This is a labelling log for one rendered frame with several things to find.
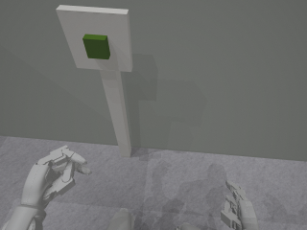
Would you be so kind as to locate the robot left forearm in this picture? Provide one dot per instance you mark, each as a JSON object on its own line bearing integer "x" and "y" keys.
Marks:
{"x": 25, "y": 217}

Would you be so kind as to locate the button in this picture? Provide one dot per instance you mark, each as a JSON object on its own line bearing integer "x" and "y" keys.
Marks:
{"x": 96, "y": 46}

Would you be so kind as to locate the robot right hand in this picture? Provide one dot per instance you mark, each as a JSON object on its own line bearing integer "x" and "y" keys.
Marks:
{"x": 243, "y": 215}

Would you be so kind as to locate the panel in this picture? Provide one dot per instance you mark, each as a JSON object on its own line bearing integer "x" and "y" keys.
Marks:
{"x": 77, "y": 21}

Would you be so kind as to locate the robot left hand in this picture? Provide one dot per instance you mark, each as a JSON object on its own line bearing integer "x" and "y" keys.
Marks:
{"x": 37, "y": 192}

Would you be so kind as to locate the robot left thigh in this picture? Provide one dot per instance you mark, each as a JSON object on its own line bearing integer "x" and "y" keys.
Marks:
{"x": 122, "y": 220}

